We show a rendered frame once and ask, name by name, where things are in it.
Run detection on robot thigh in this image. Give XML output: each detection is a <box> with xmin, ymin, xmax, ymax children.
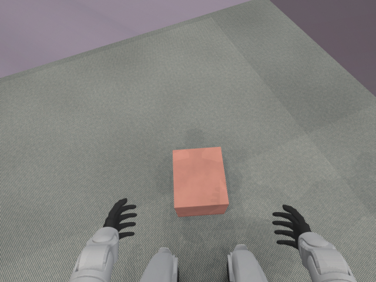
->
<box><xmin>227</xmin><ymin>250</ymin><xmax>268</xmax><ymax>282</ymax></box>
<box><xmin>139</xmin><ymin>253</ymin><xmax>178</xmax><ymax>282</ymax></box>

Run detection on robot left thigh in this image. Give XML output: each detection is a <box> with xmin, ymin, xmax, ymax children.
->
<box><xmin>139</xmin><ymin>253</ymin><xmax>178</xmax><ymax>282</ymax></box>

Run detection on carton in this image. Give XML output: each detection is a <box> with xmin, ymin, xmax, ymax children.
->
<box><xmin>173</xmin><ymin>147</ymin><xmax>229</xmax><ymax>217</ymax></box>

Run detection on robot right forearm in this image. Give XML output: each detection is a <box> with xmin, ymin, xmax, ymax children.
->
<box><xmin>298</xmin><ymin>232</ymin><xmax>357</xmax><ymax>282</ymax></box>

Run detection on robot right thigh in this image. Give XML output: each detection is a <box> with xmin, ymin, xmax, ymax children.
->
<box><xmin>227</xmin><ymin>250</ymin><xmax>268</xmax><ymax>282</ymax></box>

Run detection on robot left forearm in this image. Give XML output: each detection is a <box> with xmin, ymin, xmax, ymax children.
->
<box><xmin>69</xmin><ymin>227</ymin><xmax>119</xmax><ymax>282</ymax></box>

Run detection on left robot hand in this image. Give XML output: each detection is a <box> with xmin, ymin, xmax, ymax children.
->
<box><xmin>103</xmin><ymin>198</ymin><xmax>137</xmax><ymax>239</ymax></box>

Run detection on right robot hand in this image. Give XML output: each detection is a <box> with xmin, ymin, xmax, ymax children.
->
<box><xmin>272</xmin><ymin>204</ymin><xmax>312</xmax><ymax>249</ymax></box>

